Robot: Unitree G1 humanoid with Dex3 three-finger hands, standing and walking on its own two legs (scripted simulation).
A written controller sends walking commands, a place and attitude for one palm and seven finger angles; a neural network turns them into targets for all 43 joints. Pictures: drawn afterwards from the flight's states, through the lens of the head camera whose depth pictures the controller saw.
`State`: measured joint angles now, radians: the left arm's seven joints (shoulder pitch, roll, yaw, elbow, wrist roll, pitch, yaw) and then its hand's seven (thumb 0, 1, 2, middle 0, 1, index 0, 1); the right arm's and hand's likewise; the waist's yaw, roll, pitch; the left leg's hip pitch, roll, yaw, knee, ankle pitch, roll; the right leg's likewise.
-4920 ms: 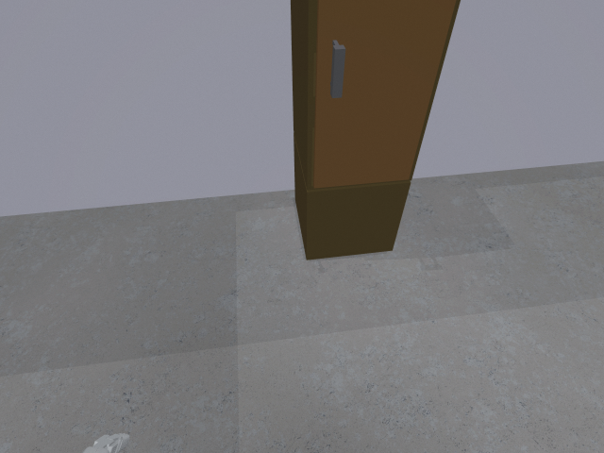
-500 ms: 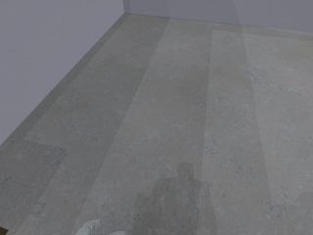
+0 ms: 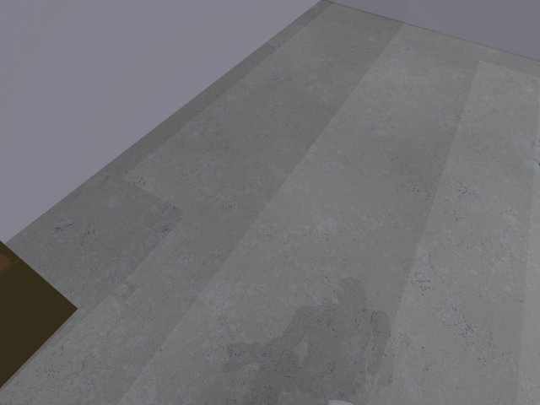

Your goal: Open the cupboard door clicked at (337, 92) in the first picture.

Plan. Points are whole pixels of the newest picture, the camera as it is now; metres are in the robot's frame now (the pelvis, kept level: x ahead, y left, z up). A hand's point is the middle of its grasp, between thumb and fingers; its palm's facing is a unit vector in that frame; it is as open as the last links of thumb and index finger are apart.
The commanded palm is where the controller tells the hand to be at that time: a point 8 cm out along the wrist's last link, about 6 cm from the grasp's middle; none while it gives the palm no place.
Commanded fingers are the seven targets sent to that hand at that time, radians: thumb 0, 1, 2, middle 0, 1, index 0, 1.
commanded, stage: turn to face it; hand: left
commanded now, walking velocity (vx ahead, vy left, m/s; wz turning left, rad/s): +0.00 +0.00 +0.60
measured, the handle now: out of the picture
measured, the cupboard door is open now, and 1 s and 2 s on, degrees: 0 0 0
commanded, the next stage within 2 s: take the last steps up to it in 1.62 s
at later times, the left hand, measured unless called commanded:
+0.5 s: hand out of the picture -0.03 +0.14 -0.16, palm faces +0.34 -0.90 -0.26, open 7.4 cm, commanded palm none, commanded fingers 0.00 0.90 0.90 -0.20 -0.30 -0.20 -0.30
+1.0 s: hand out of the picture -0.06 +0.21 -0.15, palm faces +0.60 -0.75 -0.27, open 7.4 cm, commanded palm none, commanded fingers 0.00 0.90 0.90 -0.20 -0.30 -0.20 -0.30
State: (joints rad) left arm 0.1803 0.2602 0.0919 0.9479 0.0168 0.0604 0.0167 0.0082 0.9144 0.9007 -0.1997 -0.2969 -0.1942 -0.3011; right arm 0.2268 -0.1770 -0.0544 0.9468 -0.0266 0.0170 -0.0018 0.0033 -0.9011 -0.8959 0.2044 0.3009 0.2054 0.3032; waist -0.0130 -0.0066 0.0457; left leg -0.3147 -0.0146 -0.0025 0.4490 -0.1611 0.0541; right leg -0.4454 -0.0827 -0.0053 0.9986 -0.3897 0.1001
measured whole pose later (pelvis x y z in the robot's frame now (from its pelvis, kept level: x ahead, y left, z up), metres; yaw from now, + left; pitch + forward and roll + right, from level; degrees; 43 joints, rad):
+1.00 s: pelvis -0.03 -0.03 +0.00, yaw +38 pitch +1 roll +0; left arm 0.11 0.25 0.06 0.87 0.01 0.05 0.01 0.01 0.91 0.90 -0.20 -0.30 -0.20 -0.30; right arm 0.19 -0.21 -0.05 0.92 -0.03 0.03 0.00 0.00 -0.90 -0.90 0.21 0.30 0.21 0.30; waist -0.02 0.00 0.07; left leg -0.26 -0.04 -0.09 0.49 -0.25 0.01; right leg -0.43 -0.07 -0.01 0.89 -0.43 0.10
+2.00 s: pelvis -0.03 -0.04 +0.00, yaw +61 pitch -1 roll +1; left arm 0.25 0.19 0.03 1.00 0.03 0.02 -0.01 0.01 0.91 0.90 -0.20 -0.30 -0.20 -0.30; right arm 0.27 -0.18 -0.04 1.02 -0.03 0.00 -0.01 0.00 -0.91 -0.90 0.20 0.30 0.21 0.30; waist -0.02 0.01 -0.01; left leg -0.19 -0.02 0.02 0.43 -0.23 0.03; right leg -0.26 -0.06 -0.08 0.66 -0.41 0.05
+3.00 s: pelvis +0.11 +0.23 -0.02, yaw +63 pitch -2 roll +2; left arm 0.16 0.18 0.03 0.98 0.03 -0.01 0.02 0.00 0.92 0.90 -0.20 -0.30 -0.19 -0.30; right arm 0.27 -0.14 -0.04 1.07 -0.02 0.00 -0.03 -0.01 -0.92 -0.90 0.20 0.30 0.20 0.30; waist -0.01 0.00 0.06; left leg -0.17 0.03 0.14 0.62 -0.41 -0.01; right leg -0.37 -0.08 -0.08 0.61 -0.18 -0.01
